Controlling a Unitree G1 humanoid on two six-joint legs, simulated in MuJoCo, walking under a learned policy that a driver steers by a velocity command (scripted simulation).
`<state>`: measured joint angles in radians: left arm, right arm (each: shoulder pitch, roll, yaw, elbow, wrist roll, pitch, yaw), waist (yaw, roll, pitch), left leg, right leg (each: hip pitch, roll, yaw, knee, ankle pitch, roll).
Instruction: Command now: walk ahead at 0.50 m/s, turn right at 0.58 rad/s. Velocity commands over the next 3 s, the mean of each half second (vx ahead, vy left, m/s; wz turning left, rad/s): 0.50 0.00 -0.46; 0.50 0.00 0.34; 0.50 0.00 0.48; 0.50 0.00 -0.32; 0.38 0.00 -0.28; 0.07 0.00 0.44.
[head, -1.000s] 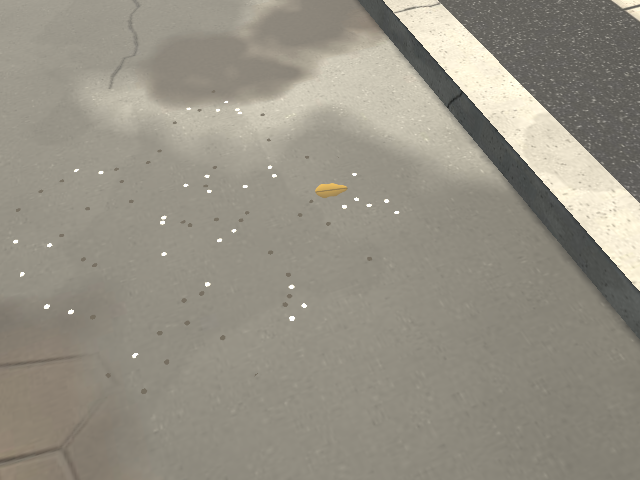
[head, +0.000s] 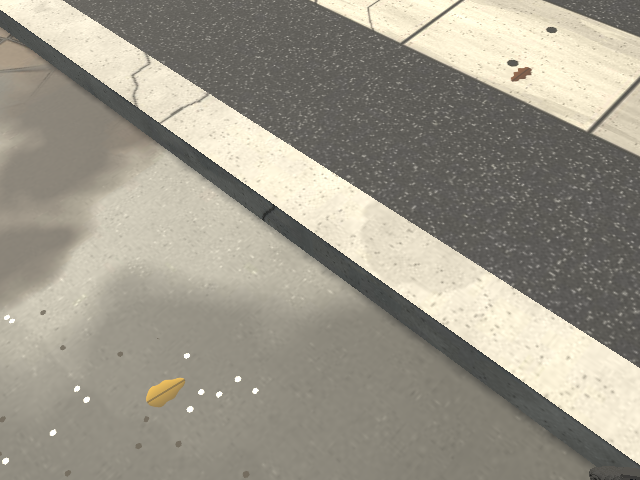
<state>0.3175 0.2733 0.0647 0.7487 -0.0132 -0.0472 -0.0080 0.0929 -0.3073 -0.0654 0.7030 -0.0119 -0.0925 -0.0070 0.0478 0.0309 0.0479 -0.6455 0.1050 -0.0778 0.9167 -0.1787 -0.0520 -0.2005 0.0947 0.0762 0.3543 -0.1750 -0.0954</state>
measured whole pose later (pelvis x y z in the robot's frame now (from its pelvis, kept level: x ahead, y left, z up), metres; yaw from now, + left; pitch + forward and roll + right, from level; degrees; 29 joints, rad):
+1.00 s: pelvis +0.50 -0.02 +0.00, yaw +1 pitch +1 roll -1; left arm 0.37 0.25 0.04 0.87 0.03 -0.08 0.01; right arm 0.15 -0.29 -0.06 0.81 -0.03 0.00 0.07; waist 0.04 0.04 0.03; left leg -0.62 0.07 0.02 0.89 -0.13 0.01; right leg -0.01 0.01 -0.20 0.25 -0.25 -0.03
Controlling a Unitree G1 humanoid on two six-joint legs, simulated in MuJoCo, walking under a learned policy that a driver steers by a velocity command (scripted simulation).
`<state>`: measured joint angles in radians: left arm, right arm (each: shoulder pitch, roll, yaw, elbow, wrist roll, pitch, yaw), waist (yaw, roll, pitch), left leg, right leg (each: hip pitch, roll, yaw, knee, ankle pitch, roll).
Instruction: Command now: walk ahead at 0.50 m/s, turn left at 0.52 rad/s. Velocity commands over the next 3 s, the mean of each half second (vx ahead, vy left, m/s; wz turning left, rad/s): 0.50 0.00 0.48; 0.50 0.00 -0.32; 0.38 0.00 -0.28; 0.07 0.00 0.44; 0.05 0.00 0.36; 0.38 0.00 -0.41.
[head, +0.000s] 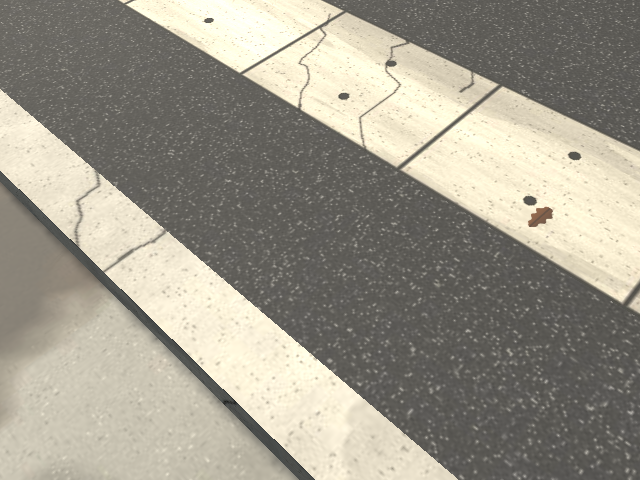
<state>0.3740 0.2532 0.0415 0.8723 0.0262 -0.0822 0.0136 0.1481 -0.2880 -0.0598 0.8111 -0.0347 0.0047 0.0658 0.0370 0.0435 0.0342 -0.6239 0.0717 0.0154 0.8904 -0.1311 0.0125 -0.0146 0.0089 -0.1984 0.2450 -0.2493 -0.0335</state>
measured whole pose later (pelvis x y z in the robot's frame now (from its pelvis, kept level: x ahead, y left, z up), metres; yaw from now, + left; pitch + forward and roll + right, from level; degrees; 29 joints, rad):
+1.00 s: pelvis +0.57 +0.10 +0.10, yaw +2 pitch +3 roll +0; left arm 0.40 0.21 0.01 0.83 -0.01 -0.07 -0.01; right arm 0.11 -0.21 0.01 0.61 -0.01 -0.11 0.02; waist 0.01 0.01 -0.03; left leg -0.82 0.06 -0.07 1.29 -0.18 0.05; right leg -0.22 0.15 0.00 0.49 -0.33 -0.15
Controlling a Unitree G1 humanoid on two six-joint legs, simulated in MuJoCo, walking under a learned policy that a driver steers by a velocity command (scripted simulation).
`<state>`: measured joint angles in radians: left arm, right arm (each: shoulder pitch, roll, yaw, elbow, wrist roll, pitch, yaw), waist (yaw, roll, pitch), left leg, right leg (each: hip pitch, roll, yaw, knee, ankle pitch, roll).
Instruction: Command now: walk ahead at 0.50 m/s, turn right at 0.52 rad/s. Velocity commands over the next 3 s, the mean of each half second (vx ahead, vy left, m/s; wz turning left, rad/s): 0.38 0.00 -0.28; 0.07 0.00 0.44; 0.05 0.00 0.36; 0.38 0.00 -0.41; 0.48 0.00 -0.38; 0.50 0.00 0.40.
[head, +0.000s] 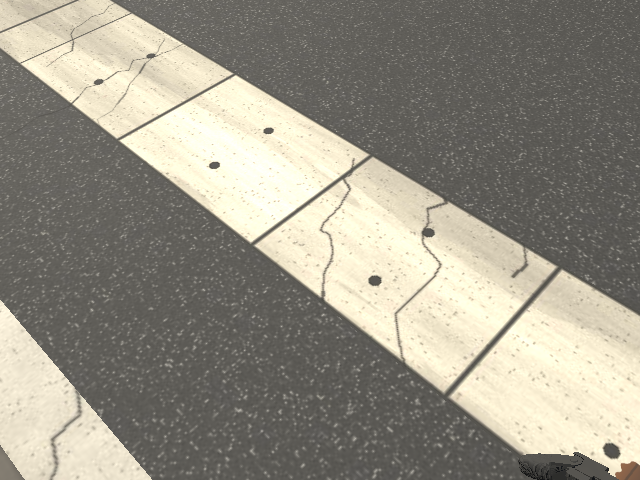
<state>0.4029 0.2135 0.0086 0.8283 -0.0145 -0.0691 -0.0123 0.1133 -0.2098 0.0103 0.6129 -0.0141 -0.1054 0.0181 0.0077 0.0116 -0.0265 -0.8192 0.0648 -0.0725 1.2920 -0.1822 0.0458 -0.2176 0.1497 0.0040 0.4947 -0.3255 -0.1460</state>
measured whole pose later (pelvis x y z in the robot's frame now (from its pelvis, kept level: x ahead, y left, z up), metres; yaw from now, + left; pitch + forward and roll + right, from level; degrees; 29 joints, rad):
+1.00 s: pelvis +0.33 +0.00 +0.00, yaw +9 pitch +2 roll -1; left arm 0.15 0.27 0.06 0.72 -0.01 0.02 0.05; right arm 0.18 -0.28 -0.06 0.61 0.02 0.05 0.01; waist 0.02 0.00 0.03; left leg -0.41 0.04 0.02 0.74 -0.32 -0.04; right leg -0.32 -0.07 -0.12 0.51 -0.22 0.01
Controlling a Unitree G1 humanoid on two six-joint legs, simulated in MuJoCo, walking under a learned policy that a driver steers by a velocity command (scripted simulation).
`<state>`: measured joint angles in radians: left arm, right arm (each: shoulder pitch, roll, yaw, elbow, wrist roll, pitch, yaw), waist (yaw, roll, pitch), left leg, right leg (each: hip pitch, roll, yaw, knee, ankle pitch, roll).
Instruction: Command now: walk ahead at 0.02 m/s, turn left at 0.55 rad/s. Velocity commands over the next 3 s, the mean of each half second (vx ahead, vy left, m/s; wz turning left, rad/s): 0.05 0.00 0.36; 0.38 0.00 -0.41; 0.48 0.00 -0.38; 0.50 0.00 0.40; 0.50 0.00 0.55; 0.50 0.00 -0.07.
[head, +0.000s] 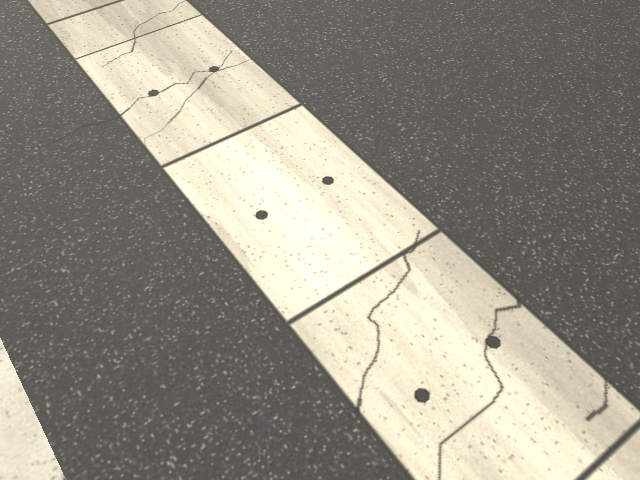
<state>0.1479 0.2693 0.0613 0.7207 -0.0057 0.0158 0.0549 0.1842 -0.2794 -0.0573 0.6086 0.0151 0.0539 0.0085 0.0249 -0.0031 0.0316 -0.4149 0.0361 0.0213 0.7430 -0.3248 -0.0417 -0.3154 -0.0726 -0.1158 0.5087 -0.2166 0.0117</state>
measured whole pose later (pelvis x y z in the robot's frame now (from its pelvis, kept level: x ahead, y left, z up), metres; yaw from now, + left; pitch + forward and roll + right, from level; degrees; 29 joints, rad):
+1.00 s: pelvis +0.18 +0.05 +0.01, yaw -7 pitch +1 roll +1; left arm 0.30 0.31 0.07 0.72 -0.04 -0.04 0.00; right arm 0.26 -0.25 -0.06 0.67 -0.01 -0.10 0.01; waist 0.00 -0.04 -0.01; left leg -0.20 -0.02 0.05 0.41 -0.23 0.02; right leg -0.50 -0.02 0.08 1.17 -0.33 -0.02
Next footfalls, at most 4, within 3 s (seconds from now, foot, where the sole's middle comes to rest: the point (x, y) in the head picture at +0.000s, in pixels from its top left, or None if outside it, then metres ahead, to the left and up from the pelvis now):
0.04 left None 0.05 0.12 -0.77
0.50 right None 0.05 -0.10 -0.77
0.84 left None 0.22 0.16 -0.77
1.34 right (417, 471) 0.49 -0.17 -0.77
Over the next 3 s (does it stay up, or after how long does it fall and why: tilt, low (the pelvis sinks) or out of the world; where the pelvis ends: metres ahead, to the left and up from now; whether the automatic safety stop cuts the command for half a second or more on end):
stays up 1.24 -0.04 0.01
